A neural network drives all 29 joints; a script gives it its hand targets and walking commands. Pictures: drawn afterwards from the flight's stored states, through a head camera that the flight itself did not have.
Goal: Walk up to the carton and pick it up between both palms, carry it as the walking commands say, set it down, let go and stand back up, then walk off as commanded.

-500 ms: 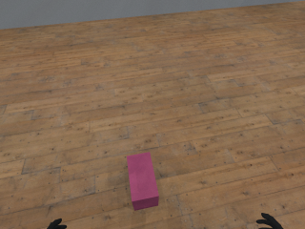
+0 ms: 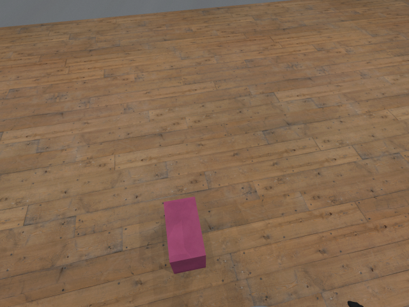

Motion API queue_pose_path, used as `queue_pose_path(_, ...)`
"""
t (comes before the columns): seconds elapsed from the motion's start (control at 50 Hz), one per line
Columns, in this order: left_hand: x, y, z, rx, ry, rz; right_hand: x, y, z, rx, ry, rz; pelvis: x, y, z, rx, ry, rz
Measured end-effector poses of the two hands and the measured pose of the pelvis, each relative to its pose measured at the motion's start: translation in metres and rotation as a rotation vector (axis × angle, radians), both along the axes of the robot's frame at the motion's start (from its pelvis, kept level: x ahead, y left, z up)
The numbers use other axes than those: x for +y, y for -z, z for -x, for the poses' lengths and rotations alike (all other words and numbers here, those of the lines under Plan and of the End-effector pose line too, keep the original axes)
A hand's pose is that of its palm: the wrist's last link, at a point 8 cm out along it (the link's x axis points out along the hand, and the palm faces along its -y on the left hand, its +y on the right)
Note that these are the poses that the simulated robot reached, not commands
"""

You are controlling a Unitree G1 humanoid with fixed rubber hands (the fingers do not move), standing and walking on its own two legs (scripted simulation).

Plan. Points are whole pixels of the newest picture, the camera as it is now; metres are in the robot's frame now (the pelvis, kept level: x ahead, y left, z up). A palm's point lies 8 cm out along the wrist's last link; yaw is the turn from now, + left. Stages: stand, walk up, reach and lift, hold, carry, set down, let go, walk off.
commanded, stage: walk off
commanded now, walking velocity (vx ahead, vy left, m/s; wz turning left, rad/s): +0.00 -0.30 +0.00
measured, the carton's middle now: (184, 234) +0.49 +0.09 -0.68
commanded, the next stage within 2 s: none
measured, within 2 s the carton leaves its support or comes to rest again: neither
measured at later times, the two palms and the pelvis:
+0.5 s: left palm out of the picture +0.00 +0.09 -0.16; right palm out of the picture +0.07 -0.42 -0.13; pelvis -0.01 -0.16 -0.02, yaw +7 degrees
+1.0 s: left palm out of the picture +0.05 -0.08 -0.13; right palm out of the picture +0.04 -0.64 -0.15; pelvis +0.00 -0.34 -0.01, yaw +9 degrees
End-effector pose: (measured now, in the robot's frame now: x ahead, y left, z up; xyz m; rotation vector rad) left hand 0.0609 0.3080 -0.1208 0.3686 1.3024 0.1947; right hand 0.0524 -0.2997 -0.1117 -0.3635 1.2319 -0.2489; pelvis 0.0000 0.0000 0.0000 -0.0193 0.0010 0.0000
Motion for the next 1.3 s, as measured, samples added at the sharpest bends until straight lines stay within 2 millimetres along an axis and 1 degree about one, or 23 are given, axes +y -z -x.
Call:
queue_pose_path(0.06,-0.022,-0.001,0.007,0.005,-0.008,0.012,-0.025,0.003,0.026,0.074,0.027,0.016,-0.02,0.0,0.004,0.007,-0.01,0.007)
queue_pose_path(0.12,-0.05,0.0,0.013,0.004,-0.017,0.024,-0.059,0.008,0.047,0.135,0.057,0.033,-0.045,0.003,0.008,0.01,-0.018,0.01)
queue_pose_path(0.2,-0.092,0.006,0.031,0.011,-0.041,0.03,-0.104,0.02,0.06,0.178,0.06,0.054,-0.083,0.013,0.013,0.004,-0.031,0.006)
queue_pose_path(0.24,-0.114,0.005,0.04,0.007,-0.056,0.05,-0.116,0.02,0.056,0.185,0.053,0.055,-0.097,0.01,0.014,0.001,-0.046,-0.007)
queue_pose_path(0.32,-0.154,0.005,0.049,-0.011,-0.083,0.075,-0.129,0.021,0.035,0.154,0.015,0.027,-0.118,0.006,0.014,-0.003,-0.069,-0.022)
queue_pose_path(0.4,-0.185,0.013,0.052,-0.039,-0.117,0.101,-0.129,0.023,0.011,0.116,-0.032,-0.003,-0.137,0.008,0.013,-0.006,-0.092,-0.017)
queue_pose_path(0.48,-0.213,0.033,0.062,-0.027,-0.155,0.15,-0.124,0.023,-0.011,0.062,-0.067,-0.016,-0.156,0.014,0.011,-0.008,-0.117,0.004)
queue_pose_path(0.52,-0.225,0.045,0.068,-0.013,-0.167,0.175,-0.127,0.023,-0.014,0.04,-0.074,-0.008,-0.164,0.019,0.01,-0.008,-0.124,0.01)
queue_pose_path(0.56,-0.236,0.047,0.071,0.007,-0.161,0.186,-0.135,0.018,-0.006,0.053,-0.062,0.005,-0.174,0.016,0.01,-0.007,-0.124,0.004)
queue_pose_path(0.64,-0.248,0.037,0.06,-0.017,-0.156,0.193,-0.167,0.003,0.026,0.131,-0.022,0.032,-0.195,0.005,0.009,-0.009,-0.126,0.02)
queue_pose_path(0.68,-0.253,0.032,0.054,-0.029,-0.154,0.19,-0.184,-0.003,0.037,0.156,-0.01,0.04,-0.207,0.002,0.008,-0.009,-0.129,0.031)
queue_pose_path(0.76,-0.273,0.026,0.039,-0.048,-0.141,0.186,-0.222,-0.006,0.049,0.182,0.01,0.049,-0.235,0.001,0.007,-0.007,-0.133,0.045)
queue_pose_path(0.84,-0.308,0.019,0.012,-0.085,-0.104,0.174,-0.265,0.005,0.052,0.193,0.032,0.039,-0.27,0.006,0.004,0.001,-0.133,0.033)
queue_pose_path(0.9,-0.337,0.017,-0.005,-0.117,-0.083,0.13,-0.304,0.023,0.047,0.192,0.036,0.025,-0.304,0.017,-0.002,0.011,-0.134,0.009)
queue_pose_path(0.92,-0.347,0.017,-0.006,-0.123,-0.081,0.117,-0.316,0.03,0.043,0.197,0.024,0.021,-0.315,0.02,-0.002,0.009,-0.137,0.008)
queue_pose_path(0.96,-0.366,0.011,-0.001,-0.128,-0.086,0.108,-0.331,0.036,0.033,0.205,0.014,0.008,-0.33,0.019,-0.002,0.009,-0.149,-0.004)
queue_pose_path(1.02,-0.391,0.002,0.015,-0.111,-0.12,0.094,-0.34,0.037,0.003,0.159,-0.017,-0.026,-0.349,0.011,-0.005,0.013,-0.16,-0.021)
queue_pose_path(1.08,-0.411,0.001,0.026,-0.105,-0.161,0.088,-0.347,0.034,-0.026,0.105,-0.063,-0.046,-0.366,0.008,-0.008,0.011,-0.168,-0.022)
queue_pose_path(1.12,-0.424,0.005,0.03,-0.108,-0.182,0.093,-0.349,0.032,-0.04,0.077,-0.085,-0.053,-0.377,0.008,-0.01,0.009,-0.173,-0.017)
queue_pose_path(1.18,-0.445,0.019,0.038,-0.099,-0.211,0.12,-0.35,0.028,-0.058,0.038,-0.112,-0.057,-0.393,0.011,-0.013,0.005,-0.18,-0.003)
queue_pose_path(1.24,-0.468,0.04,0.048,-0.071,-0.238,0.171,-0.353,0.025,-0.065,0.009,-0.126,-0.043,-0.407,0.018,-0.016,0.001,-0.189,0.023)
queue_pose_path(1.26,-0.475,0.046,0.052,-0.058,-0.241,0.187,-0.356,0.024,-0.062,0.007,-0.126,-0.036,-0.411,0.02,-0.017,-0.002,-0.189,0.021)
queue_pose_path(1.3,-0.49,0.048,0.056,-0.026,-0.231,0.214,-0.368,0.018,-0.049,0.029,-0.109,-0.019,-0.421,0.016,-0.019,-0.004,-0.182,0.021)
